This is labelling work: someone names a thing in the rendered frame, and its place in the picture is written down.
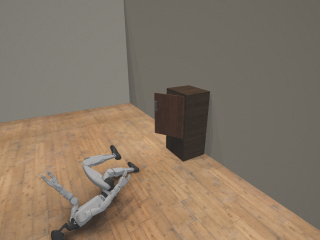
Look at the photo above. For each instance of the handle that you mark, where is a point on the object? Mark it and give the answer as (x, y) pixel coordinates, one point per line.
(155, 106)

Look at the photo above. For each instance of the right robot upper arm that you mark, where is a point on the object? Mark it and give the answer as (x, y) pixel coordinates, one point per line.
(85, 215)

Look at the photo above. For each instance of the left robot thigh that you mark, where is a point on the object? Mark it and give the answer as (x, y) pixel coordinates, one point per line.
(108, 173)

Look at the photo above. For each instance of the left robot hand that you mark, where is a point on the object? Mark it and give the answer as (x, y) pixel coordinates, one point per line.
(53, 179)

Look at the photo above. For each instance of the right robot hand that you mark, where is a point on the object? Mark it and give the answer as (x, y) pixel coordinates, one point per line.
(122, 181)

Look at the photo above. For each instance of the robot right forearm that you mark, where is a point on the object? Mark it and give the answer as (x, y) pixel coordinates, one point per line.
(110, 197)

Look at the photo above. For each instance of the left robot upper arm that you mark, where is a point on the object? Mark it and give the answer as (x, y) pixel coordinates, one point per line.
(75, 202)

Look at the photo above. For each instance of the cupboard door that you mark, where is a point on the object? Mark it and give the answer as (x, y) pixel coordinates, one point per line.
(169, 117)

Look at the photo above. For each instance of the robot left forearm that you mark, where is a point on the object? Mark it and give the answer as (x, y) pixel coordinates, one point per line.
(64, 192)

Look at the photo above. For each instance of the humanoid robot head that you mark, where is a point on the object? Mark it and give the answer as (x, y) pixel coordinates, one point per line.
(58, 235)

